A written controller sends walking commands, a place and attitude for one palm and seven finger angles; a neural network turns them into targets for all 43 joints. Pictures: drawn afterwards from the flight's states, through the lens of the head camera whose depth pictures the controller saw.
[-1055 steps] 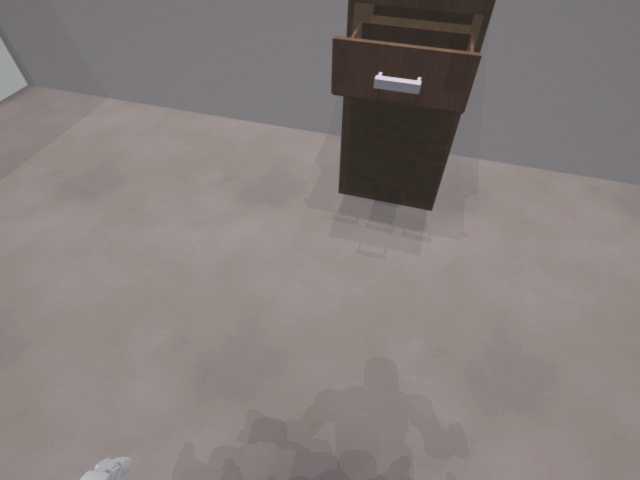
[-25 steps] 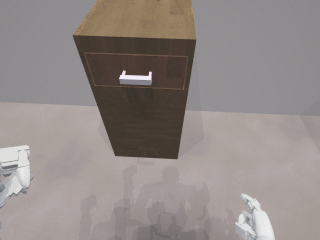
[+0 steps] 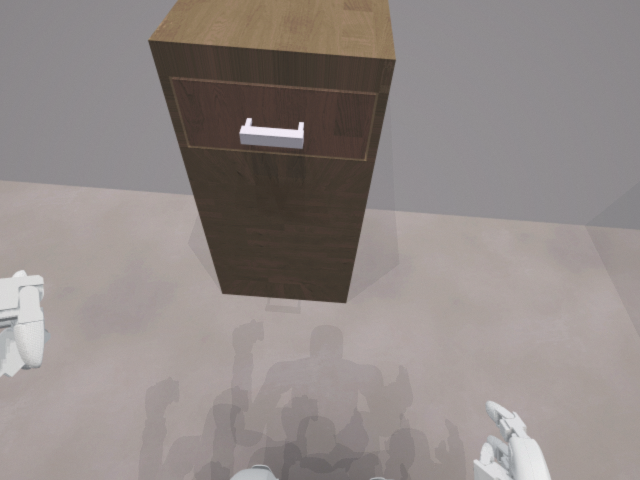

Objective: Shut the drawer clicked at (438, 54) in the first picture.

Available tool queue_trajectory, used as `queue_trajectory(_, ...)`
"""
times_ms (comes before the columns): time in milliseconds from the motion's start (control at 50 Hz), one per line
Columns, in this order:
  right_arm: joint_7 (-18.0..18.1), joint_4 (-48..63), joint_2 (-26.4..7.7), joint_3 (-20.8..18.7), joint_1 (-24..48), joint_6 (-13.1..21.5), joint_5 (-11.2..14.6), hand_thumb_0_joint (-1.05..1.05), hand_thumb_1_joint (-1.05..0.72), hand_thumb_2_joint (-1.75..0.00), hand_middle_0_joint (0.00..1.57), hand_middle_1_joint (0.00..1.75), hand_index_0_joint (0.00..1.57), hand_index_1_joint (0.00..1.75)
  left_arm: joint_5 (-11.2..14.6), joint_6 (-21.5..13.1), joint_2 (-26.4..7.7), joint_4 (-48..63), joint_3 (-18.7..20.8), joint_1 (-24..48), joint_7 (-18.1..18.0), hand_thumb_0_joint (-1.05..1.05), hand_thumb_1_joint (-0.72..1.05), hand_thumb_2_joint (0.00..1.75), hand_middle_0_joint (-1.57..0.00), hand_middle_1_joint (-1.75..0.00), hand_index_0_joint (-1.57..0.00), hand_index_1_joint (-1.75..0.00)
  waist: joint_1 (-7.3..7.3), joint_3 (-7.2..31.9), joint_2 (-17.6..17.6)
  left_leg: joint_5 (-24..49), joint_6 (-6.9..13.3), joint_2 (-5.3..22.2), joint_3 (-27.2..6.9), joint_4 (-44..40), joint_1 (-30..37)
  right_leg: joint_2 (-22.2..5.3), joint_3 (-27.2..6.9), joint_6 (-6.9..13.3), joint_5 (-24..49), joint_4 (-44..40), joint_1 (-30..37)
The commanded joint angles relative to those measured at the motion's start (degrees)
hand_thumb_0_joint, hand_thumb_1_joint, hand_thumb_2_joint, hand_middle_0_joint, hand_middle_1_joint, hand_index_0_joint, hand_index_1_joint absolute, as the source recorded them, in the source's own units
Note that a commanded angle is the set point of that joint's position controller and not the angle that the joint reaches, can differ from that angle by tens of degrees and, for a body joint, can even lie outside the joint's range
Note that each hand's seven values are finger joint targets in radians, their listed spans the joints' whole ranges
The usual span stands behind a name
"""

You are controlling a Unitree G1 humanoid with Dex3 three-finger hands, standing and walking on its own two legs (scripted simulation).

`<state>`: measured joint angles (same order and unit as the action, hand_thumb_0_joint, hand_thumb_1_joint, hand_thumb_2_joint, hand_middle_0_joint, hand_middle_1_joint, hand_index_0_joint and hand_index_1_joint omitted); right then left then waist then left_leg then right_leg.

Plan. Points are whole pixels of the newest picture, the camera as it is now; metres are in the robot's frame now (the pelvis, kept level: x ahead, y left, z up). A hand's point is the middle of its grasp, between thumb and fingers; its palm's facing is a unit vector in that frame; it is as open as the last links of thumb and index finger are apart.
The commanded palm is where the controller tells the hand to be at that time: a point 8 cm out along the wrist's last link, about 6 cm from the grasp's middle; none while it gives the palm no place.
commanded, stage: step back with the hand held close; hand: left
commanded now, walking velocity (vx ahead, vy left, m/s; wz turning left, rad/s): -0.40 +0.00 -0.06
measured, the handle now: (273, 130) +0.75 +0.11 -0.02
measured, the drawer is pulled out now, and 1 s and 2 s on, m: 0.00 0.00 0.00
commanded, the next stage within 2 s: stop stepping back and stand still in 0.78 s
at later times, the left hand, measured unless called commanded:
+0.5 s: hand out of the picture +0.13 +0.24 +0.18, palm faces +0.31 -0.85 -0.42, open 3.2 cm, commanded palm +0.07 +0.28 +0.19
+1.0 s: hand out of the picture +0.01 +0.26 +0.18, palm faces +0.29 -0.86 -0.42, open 3.2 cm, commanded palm -0.02 +0.30 +0.19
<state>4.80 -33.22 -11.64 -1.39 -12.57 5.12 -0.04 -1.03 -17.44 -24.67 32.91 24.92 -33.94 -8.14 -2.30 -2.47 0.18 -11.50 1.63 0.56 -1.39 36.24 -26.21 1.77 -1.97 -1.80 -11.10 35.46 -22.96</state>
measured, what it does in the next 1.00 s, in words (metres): walks backwards: right foot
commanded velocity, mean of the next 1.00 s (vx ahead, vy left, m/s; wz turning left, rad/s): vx -0.31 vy -0.01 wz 0.01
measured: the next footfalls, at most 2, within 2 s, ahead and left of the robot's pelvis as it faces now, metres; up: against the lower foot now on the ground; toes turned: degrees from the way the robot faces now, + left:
right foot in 0.50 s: -0.15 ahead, -0.13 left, +0.00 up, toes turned -4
left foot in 1.02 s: -0.05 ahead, +0.11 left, +0.00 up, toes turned -8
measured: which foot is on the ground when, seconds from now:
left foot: down 0.00-0.88, up 0.90-1.00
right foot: down 0.00-0.22, up 0.24-0.48, down 0.50-1.00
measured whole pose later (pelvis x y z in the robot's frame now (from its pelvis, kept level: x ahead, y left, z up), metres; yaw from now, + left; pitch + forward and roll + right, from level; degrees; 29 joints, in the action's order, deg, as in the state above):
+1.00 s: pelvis -0.18 +0.04 +0.00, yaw -6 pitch +0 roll -3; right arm 4.2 -37.1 -12.7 -0.4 -15.4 5.7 -1.1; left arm 2.5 -16.7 -23.7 36.9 22.7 -39.4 -7.1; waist 1.4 2.7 -0.9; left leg -18.3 -0.9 0.2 -1.7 39.8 -25.3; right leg -0.8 1.3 -0.8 -18.3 32.2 -15.4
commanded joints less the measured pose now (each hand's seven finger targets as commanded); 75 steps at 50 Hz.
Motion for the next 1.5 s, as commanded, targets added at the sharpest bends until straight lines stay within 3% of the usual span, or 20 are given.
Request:
queue_trajectory(0,0.13,8.66,-7.67,-3.06,6.48,3.83,-0.62,0.0,-0.9,-0.9,0.2,0.3,0.2,0.3,1.6,-3.78,-7.0,13.06,6.41,-2.46,-0.15,0.0,0.9,0.9,-1.4,-1.6,-1.4,-1.6,1.77,10.16,1.2,-9.01,2.82,4.36,-3.52,-10.54,-10.34,-3.91,-7.21,2.25,20.01,-1.79,18.29)
queue_trajectory(140,-0.2,6.24,-5.46,-3.08,5.92,0.53,-0.5,0.0,-0.9,-0.9,0.2,0.3,0.2,0.3,3.05,-2.1,-8.36,11.9,5.6,-1.48,-1.42,0.0,0.9,0.9,-1.4,-1.6,-1.4,-1.6,0.74,10.92,-9.06,-5.99,-0.98,-1.43,0.95,2.48,12.42,-13.17,-8.6,6.81,2.57,-17.99,-4.53)
queue_trajectory(200,0.95,8.33,-8.61,-3.15,8.32,1.4,-0.66,0.0,-0.9,-0.9,0.2,0.3,0.2,0.3,2.28,-3.56,-8.6,13.95,6.55,-1.33,-0.85,0.0,0.9,0.9,-1.4,-1.6,-1.4,-1.6,1.25,10.08,13.59,-8.87,4.85,12.77,-13.79,-24.1,-2.45,2.41,2.22,-0.05,-2.27,5.24,10.05)
queue_trajectory(240,0.93,8.44,-8.1,-3.57,7.43,3.45,-1.62,0.0,-0.9,-0.9,0.2,0.3,0.2,0.3,1.56,-3.85,-7.83,15.12,7.18,0.04,-0.45,0.0,0.9,0.9,-1.4,-1.6,-1.4,-1.6,1.34,9.26,17.13,-26.03,10.51,20.94,-22.26,-32.5,-16.01,5.11,-1.87,0.21,-11.32,28.48,16.64)
queue_trajectory(280,0.27,7.25,-7.07,-3.58,6.68,4.5,-1.57,0.0,-0.9,-0.9,0.2,0.3,0.2,0.3,2.53,-3.04,-7.0,14.68,5.95,0.45,-0.9,0.0,0.9,0.9,-1.4,-1.6,-1.4,-1.6,2.14,9.38,7.78,-9.7,9.33,18.01,-16.29,-24.18,-2.88,2.9,-2.66,0.84,-15.2,23.34,6.65)
queue_trajectory(440,-1.36,3.21,-6.87,-2.08,4.25,3.97,-2.55,0.0,-0.9,-0.9,0.2,0.3,0.2,0.3,4.51,-2.46,-7.36,14.79,1.15,2.59,0.59,0.0,0.9,0.9,-1.4,-1.6,-1.4,-1.6,1.93,13.45,8.12,16.35,-0.34,9.7,-3.36,-16.26,22.93,-1.72,0.84,3.27,-3.75,-21.66,5.66)
queue_trajectory(540,-0.35,6.03,-6.46,-1.85,6.63,3.93,-0.3,0.0,-0.9,-0.9,0.2,0.3,0.2,0.3,5.96,-3.22,-9.7,14.48,4.45,0.14,0.95,0.0,0.9,0.9,-1.4,-1.6,-1.4,-1.6,1.51,15.46,-4.43,6.39,-2.14,2.57,3.24,-6.64,28.37,-6.82,0.89,2.92,4.37,-19.59,-3.61)
queue_trajectory(680,0.82,7.17,-7.27,-0.78,8.62,3.08,-0.68,0.0,-0.9,-0.9,0.2,0.3,0.2,0.3,6.54,-3.66,-10.19,10.28,5.06,-1.51,1.19,0.0,0.9,0.9,-1.4,-1.6,-1.4,-1.6,0.65,2.58,4.43,0.09,-1.91,3.94,-4.35,-14.14,18.29,-2.41,3.26,2.73,-10.73,-16.64,-7.44)
queue_trajectory(780,0.39,8.19,-9.15,-2.0,8.29,3.7,-1.38,0.0,-0.9,-0.9,0.2,0.3,0.2,0.3,6.15,-4.83,-9.96,9.74,6.18,-1.65,1.42,0.0,0.9,0.9,-1.4,-1.6,-1.4,-1.6,2.17,5.23,15.36,-25.3,0.33,10.91,-14.34,-34.9,-5.42,5.37,3.85,3.69,-16.79,-2.41,18.57)
queue_trajectory(840,-0.95,6.97,-7.18,-2.62,4.47,4.15,-0.61,0.0,-0.9,-0.9,0.2,0.3,0.2,0.3,6.63,-4.84,-11.86,13.81,6.51,-4.51,1.27,0.0,0.9,0.9,-1.4,-1.6,-1.4,-1.6,2.03,12.77,2.49,-7.11,-3.15,1.36,0.05,-9.37,15.54,-3.67,-1.04,6.69,-21.01,-18.62,0.88)
queue_trajectory(880,-0.8,5.49,-7.51,-3.09,3.39,4.24,-0.84,0.0,-0.9,-0.9,0.2,0.3,0.2,0.3,6.04,-3.29,-12.75,15.05,7.38,-4.1,-0.48,0.0,0.9,0.9,-1.4,-1.6,-1.4,-1.6,2.26,9.94,-10.94,-7.32,-5.15,-4.62,0.36,20.83,21.96,-20.24,-15.56,13.44,-30.43,-30.46,-21.28)
queue_trajectory(900,-0.63,4.64,-6.18,-2.82,3.41,2.93,-1.35,0.0,-0.9,-0.9,0.2,0.3,0.2,0.3,4.8,-1.5,-9.84,13.8,5.18,-2.78,-0.31,0.0,0.9,0.9,-1.4,-1.6,-1.4,-1.6,1.81,5.6,-11.44,-9.53,-4.16,-1.55,-1.46,26.68,16.89,-20.29,-11.88,13.67,-29.21,-27.82,-21.66)
queue_trajectory(960,1.12,4.47,-8.16,-0.66,4.29,4.28,-0.97,0.0,-0.9,-0.9,0.2,0.3,0.2,0.3,3.01,0.17,-5.45,11.06,0.61,6.78,-0.49,0.0,0.9,0.9,-1.4,-1.6,-1.4,-1.6,-0.65,-3.83,7.23,-9.49,-1.29,4.08,-5.98,-15.07,9.54,-5.25,3.75,2.85,-19.59,-5.32,-9.51)
queue_trajectory(980,1.56,4.26,-9.57,-1.14,3.99,6.23,-1.02,0.0,-0.9,-0.9,0.2,0.3,0.2,0.3,2.53,-0.76,-6.4,13.64,0.92,11.16,-0.86,0.0,0.9,0.9,-1.4,-1.6,-1.4,-1.6,0.12,-1.67,17.58,-16.55,1.09,11.19,-18.26,-26.91,4.79,-1.32,5.14,0.94,-18.75,7.68,-3.41)
queue_trajectory(1000,1.66,4.06,-8.95,-1.33,2.92,7.52,-1.22,0.0,-0.9,-0.9,0.2,0.3,0.2,0.3,2.04,-1.64,-8.28,12.66,2.72,12.34,-1.63,0.0,0.9,0.9,-1.4,-1.6,-1.4,-1.6,1.41,0.59,15.07,-16.79,5.11,14.9,-26.87,-28.95,4.43,0.9,1.54,0.93,-17.12,14.74,-1.25)
queue_trajectory(1040,0.48,4.5,-6.62,-1.08,4.56,8.12,-0.86,0.0,-0.9,-0.9,0.2,0.3,0.2,0.3,1.97,-0.33,-7.35,12.35,2.84,7.78,-1.23,0.0,0.9,0.9,-1.4,-1.6,-1.4,-1.6,1.81,7.89,15.49,-32.91,1.67,13.42,-25.29,-32.53,7.61,0.45,-0.96,1.15,-17.41,19.41,1.92)
queue_trajectory(1160,-1.32,6.95,-6.09,-0.59,6.32,5.19,-2.15,0.0,-0.9,-0.9,0.2,0.3,0.2,0.3,3.0,2.85,-7.19,17.29,2.27,-7.61,-0.53,0.0,0.9,0.9,-1.4,-1.6,-1.4,-1.6,2.77,8.75,11.76,-21.66,-2.93,4.97,-6.02,-26.07,0.45,2.89,7.19,4.45,-18.0,-10.55,22.8)
queue_trajectory(1220,-0.71,5.34,-5.06,-0.61,5.4,1.58,-2.25,0.0,-0.9,-0.9,0.2,0.3,0.2,0.3,4.13,4.12,-11.31,17.55,6.62,-1.95,-0.74,0.0,0.9,0.9,-1.4,-1.6,-1.4,-1.6,2.13,5.44,-10.57,-7.78,-2.97,-1.32,2.27,16.38,-3.27,-21.76,-19.33,14.48,-24.5,-28.03,5.71)
queue_trajectory(1360,1.54,3.65,-5.93,-0.04,5.17,4.04,-0.63,0.0,-0.9,-0.9,0.2,0.3,0.2,0.3,2.69,3.84,-4.21,5.41,-0.58,6.78,-1.69,0.0,0.9,0.9,-1.4,-1.6,-1.4,-1.6,1.04,-0.32,-4.18,-8.79,-0.14,1.57,6.18,-2.37,12.95,-14.06,-2.4,8.11,-29.32,-19.02,-4.98)
queue_trajectory(1480,0.97,5.25,-6.75,-0.23,5.46,6.44,-0.99,0.0,-0.9,-0.9,0.2,0.3,0.2,0.3,1.54,1.33,-8.24,15.47,3.54,7.11,-1.11,0.0,0.9,0.9,-1.4,-1.6,-1.4,-1.6,1.4,-0.26,16.79,-32.46,6.7,16.42,-20.41,-30.66,2.01,-2.02,3.99,2.25,-17.03,12.39,4.05)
